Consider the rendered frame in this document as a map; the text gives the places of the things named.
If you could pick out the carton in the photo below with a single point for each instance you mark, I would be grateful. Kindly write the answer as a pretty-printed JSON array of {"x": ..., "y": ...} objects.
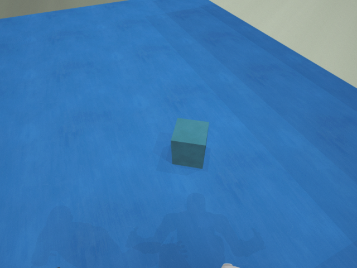
[{"x": 188, "y": 142}]

